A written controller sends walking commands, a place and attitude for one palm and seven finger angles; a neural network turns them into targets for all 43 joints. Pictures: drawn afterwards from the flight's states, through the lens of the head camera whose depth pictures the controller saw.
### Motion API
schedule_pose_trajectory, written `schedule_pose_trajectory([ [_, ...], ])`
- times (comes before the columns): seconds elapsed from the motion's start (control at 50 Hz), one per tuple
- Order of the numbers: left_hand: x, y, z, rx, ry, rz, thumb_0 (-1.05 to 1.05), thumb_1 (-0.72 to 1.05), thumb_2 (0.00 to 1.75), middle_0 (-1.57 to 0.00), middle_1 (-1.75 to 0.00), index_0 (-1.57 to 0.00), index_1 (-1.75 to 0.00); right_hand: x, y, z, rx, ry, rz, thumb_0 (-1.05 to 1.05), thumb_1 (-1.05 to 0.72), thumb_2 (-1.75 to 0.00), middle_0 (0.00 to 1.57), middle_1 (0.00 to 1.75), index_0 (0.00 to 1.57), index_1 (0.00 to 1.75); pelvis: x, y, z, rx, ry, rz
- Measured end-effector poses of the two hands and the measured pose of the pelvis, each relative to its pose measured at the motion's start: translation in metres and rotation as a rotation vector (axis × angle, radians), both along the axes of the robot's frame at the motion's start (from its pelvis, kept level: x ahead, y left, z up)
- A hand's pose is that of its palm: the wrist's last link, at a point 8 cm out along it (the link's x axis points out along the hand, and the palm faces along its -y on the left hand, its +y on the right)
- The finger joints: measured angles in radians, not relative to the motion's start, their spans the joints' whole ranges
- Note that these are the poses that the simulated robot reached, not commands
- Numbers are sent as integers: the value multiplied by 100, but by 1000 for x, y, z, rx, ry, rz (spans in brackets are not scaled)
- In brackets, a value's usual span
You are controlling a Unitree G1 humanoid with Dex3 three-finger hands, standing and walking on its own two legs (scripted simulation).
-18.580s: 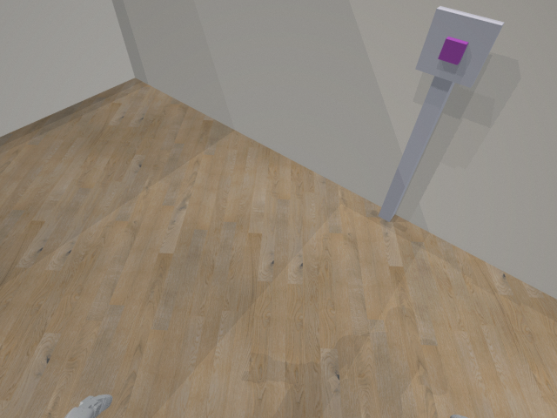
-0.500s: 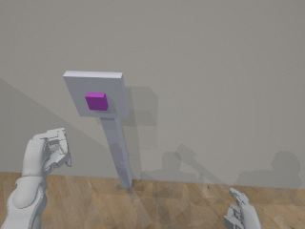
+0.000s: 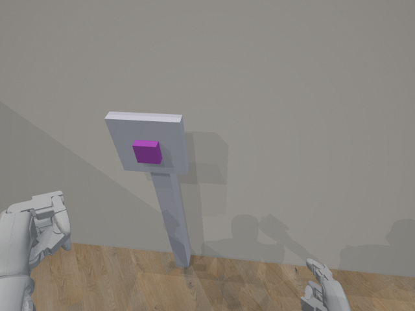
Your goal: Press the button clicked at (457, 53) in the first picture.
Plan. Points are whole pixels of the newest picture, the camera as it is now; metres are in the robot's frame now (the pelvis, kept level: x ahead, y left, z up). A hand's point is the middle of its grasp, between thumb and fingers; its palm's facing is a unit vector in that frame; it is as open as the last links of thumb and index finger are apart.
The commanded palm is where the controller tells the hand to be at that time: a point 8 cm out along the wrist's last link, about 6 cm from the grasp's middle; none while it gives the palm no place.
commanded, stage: draw the hand back to the body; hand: left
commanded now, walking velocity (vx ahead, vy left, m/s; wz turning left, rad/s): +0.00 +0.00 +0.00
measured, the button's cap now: (148, 151) +0.46 +0.21 +0.05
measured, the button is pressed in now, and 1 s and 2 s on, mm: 0 0 0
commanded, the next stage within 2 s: step back with the hand held close in 0.34 s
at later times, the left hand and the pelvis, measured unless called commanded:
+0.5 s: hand (58, 239) +0.16 +0.23 +0.17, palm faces +0.40 -0.83 -0.38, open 3.1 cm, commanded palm +0.12 +0.27 +0.17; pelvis -0.01 -0.01 +0.00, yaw +0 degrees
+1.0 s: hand (34, 260) +0.13 +0.25 +0.16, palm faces +0.33 -0.81 -0.48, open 3.1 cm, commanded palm +0.07 +0.29 +0.17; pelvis -0.06 +0.01 +0.00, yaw -1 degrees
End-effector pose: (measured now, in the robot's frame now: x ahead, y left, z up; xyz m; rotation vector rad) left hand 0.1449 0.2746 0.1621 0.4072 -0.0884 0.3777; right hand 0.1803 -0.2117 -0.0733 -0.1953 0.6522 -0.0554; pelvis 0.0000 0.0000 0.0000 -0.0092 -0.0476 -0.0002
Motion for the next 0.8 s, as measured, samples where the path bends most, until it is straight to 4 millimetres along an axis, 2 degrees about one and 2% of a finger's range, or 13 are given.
schedule_pose_trajectory([
  [0.12,-15,-1,23,65,-62,4,1,89,90,-130,-150,-130,-150,0,-2,1,1,-14,4,1,-91,-90,20,30,21,30,-1,-1,0,-1,-8,2],
  [0.16,-18,-1,25,70,-71,10,1,89,90,-130,-150,-130,-150,-1,-2,0,4,-14,4,1,-91,-90,20,30,21,30,-2,-1,0,-1,-11,3],
  [0.32,-22,-2,7,14,-25,37,1,89,90,-130,-150,-130,-150,-11,-8,-1,-10,5,-2,1,-91,-90,20,30,21,30,-11,-7,1,0,-20,4],
  [0.48,-24,-12,17,38,-69,0,1,89,90,-130,-150,-130,-150,-19,-16,0,-19,-7,-16,1,-91,-90,20,30,21,30,-13,-11,1,-3,-29,1],
  [0.56,-19,-4,24,87,-83,5,1,88,90,-130,-150,-130,-150,-23,-20,-1,-17,18,-31,1,-91,-90,20,30,21,30,-16,-11,1,-12,1,1],
  [0.62,-14,0,17,95,-45,1,1,89,90,-130,-150,-130,-150,-29,-24,-3,-22,50,-54,1,-91,-90,20,30,21,30,-20,-9,2,-14,28,-3],
  [0.72,-12,-6,1,81,42,-59,1,89,90,-130,-150,-130,-150,-43,-31,-6,-42,105,-102,1,-91,-90,20,30,21,30,-26,-3,1,-8,57,-10],
  [0.8,-17,-6,6,114,34,-107,1,89,90,-130,-150,-130,-150,-54,-33,-5,-60,130,-128,1,-91,-90,20,30,20,30,-32,0,0,-5,66,-11],
])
